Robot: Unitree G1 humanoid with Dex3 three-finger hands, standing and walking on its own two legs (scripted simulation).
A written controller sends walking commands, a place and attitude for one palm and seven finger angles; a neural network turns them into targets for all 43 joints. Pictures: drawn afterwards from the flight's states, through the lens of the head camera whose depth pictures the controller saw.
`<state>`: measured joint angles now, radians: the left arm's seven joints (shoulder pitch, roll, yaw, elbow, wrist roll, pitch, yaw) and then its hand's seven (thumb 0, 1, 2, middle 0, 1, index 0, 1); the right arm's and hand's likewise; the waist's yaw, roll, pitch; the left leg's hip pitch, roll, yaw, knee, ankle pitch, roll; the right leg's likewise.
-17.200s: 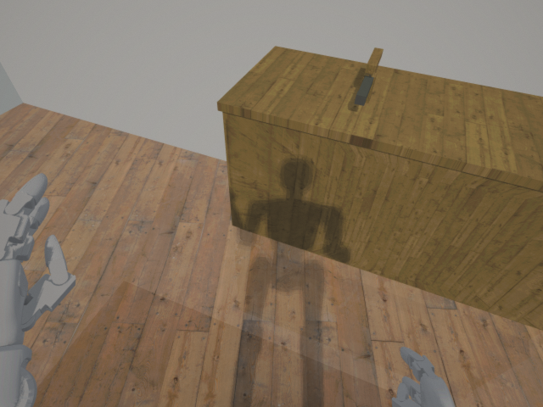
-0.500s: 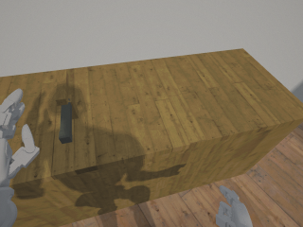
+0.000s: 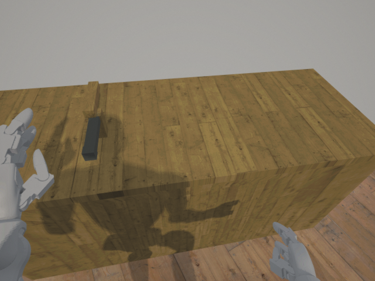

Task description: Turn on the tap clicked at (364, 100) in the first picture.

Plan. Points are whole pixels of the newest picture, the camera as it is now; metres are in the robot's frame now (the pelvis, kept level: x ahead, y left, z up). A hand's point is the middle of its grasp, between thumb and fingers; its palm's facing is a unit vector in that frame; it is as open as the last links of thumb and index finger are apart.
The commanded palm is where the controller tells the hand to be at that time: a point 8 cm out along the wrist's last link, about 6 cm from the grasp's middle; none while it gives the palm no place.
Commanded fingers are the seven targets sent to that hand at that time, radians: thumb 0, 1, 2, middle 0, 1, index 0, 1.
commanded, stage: turn the palm inward beside the body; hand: left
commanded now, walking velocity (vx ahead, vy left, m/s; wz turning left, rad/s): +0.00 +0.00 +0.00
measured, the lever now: (89, 153) +0.37 +0.29 +0.04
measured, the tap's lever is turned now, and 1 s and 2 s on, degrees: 0 0 0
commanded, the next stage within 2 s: reach beside the lever's end, fingers flat in 1.80 s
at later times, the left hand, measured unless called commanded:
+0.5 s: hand (70, 176) +0.23 +0.24 +0.15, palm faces +0.43 -0.86 -0.28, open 7.4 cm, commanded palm +0.18 +0.27 +0.17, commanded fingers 0.00 0.90 0.90 -0.20 -0.30 -0.20 -0.30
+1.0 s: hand (69, 193) +0.21 +0.23 +0.14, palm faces +0.45 -0.88 -0.18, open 7.4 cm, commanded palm +0.16 +0.27 +0.15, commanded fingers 0.00 0.90 0.90 -0.20 -0.30 -0.20 -0.30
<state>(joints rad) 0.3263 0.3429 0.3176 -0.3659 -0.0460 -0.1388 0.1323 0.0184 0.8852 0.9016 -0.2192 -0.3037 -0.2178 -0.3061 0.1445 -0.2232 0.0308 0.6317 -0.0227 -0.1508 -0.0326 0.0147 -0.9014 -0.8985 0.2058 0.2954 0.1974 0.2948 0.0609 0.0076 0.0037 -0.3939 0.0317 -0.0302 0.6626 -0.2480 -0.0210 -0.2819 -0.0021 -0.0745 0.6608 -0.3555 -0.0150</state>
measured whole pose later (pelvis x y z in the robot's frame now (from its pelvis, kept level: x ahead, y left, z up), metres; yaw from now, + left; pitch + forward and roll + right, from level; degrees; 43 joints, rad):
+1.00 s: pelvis +0.02 -0.01 +0.00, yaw +1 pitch +0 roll -1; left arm 0.49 0.24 0.23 -0.45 -0.18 -0.02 0.13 0.02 0.89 0.90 -0.21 -0.30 -0.21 -0.30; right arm 0.19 -0.22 0.06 0.63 0.01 -0.23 -0.09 0.02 -0.90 -0.90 0.21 0.30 0.20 0.30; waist 0.08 0.05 -0.05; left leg -0.40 0.03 -0.05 0.70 -0.30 -0.03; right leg -0.27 0.00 -0.09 0.68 -0.40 -0.02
